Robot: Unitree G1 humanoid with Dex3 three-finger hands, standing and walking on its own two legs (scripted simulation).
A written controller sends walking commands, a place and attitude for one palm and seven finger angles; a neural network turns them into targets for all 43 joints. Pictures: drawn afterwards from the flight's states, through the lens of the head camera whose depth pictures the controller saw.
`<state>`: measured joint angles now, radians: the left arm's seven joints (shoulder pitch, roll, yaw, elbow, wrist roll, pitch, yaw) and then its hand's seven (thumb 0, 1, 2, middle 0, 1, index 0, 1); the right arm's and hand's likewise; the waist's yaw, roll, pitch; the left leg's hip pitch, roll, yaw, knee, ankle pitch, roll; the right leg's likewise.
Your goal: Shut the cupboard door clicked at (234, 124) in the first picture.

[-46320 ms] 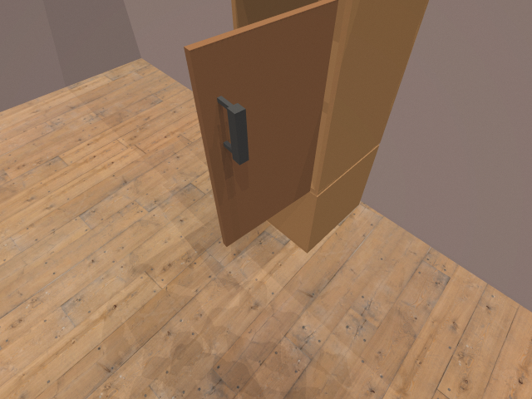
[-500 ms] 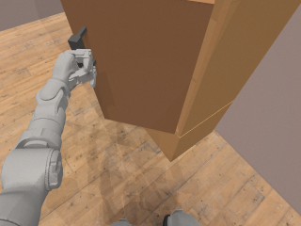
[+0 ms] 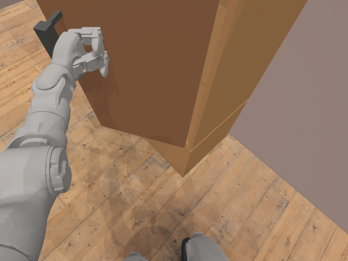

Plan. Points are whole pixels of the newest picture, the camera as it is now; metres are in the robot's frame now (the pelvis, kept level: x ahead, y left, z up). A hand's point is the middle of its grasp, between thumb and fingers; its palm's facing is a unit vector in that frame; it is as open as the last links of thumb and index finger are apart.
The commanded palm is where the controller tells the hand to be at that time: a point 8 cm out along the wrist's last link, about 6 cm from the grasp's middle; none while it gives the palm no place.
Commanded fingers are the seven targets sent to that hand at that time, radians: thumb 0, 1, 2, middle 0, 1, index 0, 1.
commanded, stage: push the door shut along its arc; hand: left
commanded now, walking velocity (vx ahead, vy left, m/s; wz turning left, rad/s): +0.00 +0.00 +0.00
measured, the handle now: (62, 45) +0.58 +0.18 +0.12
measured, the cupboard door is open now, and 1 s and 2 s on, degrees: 31 17 17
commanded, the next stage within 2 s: pull the fist back off the door in 0.62 s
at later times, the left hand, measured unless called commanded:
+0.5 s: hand (105, 54) +0.53 +0.08 +0.13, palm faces -0.40 -0.92 -0.01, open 3.1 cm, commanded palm +0.55 +0.11 +0.13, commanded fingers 0.00 0.90 0.90 -1.30 -1.50 -1.30 -1.50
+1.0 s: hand (129, 41) +0.57 +0.03 +0.13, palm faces +0.06 -1.00 -0.05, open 3.2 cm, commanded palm +0.54 +0.09 +0.13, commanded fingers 0.00 0.90 0.90 -1.30 -1.50 -1.30 -1.50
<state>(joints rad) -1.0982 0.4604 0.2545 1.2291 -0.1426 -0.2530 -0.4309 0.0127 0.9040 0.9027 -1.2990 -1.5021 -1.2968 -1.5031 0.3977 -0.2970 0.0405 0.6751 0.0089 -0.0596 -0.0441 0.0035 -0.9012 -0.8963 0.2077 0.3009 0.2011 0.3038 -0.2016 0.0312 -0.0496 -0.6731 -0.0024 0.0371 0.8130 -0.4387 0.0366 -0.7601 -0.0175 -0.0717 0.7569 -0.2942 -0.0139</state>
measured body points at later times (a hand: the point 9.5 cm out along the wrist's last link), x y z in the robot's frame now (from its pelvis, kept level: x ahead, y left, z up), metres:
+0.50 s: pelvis +0.00 -0.01 +0.00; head +0.13 -0.01 +0.43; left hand +0.54 +0.13 +0.14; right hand +0.01 -0.30 -0.11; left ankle -0.03 +0.09 -0.70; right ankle +0.03 -0.12 -0.70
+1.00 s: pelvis -0.02 -0.01 -0.02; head +0.13 -0.02 +0.41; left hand +0.56 +0.09 +0.13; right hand -0.07 -0.25 -0.13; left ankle -0.04 +0.09 -0.70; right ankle +0.03 -0.12 -0.70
